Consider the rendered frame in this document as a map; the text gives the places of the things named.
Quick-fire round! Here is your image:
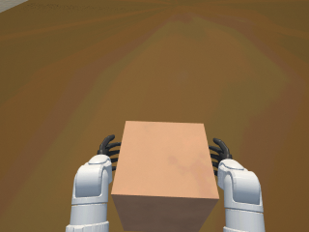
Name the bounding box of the carton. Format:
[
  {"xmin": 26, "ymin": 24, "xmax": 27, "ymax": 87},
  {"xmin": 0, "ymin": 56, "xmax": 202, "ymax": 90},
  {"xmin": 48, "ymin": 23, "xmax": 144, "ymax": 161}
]
[{"xmin": 111, "ymin": 121, "xmax": 219, "ymax": 232}]

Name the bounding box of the left robot hand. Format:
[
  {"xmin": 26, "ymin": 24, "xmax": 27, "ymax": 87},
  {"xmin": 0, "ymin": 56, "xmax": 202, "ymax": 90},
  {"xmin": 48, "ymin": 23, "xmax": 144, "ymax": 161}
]
[{"xmin": 97, "ymin": 134, "xmax": 122, "ymax": 171}]

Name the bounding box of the left robot forearm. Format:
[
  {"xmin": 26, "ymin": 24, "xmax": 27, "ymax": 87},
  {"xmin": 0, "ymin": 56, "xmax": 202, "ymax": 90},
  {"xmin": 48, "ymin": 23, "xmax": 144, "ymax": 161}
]
[{"xmin": 66, "ymin": 155, "xmax": 113, "ymax": 232}]

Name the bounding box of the right robot hand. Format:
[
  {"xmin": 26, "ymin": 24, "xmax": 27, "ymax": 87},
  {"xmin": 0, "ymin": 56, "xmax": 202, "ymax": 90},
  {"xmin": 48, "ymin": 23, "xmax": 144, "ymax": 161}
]
[{"xmin": 208, "ymin": 138, "xmax": 233, "ymax": 176}]

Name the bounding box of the right robot forearm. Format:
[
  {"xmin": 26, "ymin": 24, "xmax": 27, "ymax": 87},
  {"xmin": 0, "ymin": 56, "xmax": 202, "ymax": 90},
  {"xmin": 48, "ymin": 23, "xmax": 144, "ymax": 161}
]
[{"xmin": 217, "ymin": 159, "xmax": 266, "ymax": 232}]

